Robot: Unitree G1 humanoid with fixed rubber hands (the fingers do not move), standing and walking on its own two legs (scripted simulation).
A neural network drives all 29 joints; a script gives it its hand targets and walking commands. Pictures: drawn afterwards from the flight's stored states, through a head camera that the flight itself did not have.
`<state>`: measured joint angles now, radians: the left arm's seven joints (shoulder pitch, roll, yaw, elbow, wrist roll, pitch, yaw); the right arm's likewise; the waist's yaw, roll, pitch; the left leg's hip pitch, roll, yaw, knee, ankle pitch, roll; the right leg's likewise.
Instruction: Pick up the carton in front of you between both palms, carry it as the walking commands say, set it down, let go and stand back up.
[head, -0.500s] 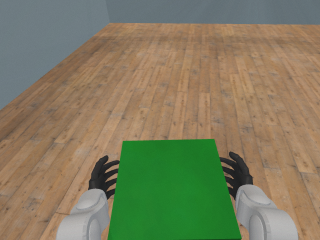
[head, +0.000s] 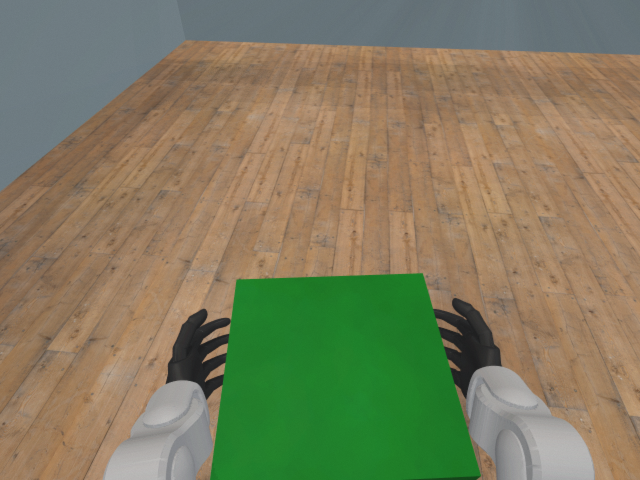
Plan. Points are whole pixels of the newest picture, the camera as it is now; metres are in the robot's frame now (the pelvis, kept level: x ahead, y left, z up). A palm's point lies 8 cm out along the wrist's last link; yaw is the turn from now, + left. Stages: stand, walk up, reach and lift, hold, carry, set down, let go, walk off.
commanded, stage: carry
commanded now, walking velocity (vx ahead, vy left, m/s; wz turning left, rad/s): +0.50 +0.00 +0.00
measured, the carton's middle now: (333, 408) +0.22 +0.00 +0.02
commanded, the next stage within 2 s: none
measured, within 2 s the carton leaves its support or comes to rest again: neither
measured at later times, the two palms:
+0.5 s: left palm (237, 194) +0.55 +0.14 +0.10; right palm (417, 188) +0.56 -0.16 +0.09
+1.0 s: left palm (243, 109) +0.88 +0.16 +0.09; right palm (373, 104) +0.88 -0.14 +0.09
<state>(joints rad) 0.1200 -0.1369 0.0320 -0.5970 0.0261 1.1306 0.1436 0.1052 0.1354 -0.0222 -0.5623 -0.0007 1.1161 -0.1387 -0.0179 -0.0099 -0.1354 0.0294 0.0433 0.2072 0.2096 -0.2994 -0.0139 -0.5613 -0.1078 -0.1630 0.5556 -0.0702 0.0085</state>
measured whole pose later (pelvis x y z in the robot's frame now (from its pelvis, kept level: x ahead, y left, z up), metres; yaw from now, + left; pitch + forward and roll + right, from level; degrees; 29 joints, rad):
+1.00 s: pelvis +0.66 +0.01 +0.00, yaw +0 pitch +4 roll -1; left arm 0.13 -0.14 0.02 -0.62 0.03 1.12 0.14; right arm 0.12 0.14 -0.02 -0.58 0.00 1.10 -0.13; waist -0.01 -0.01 -0.11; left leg 0.05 0.03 0.20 0.18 -0.30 0.00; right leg -0.57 -0.11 -0.17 0.57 -0.06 0.01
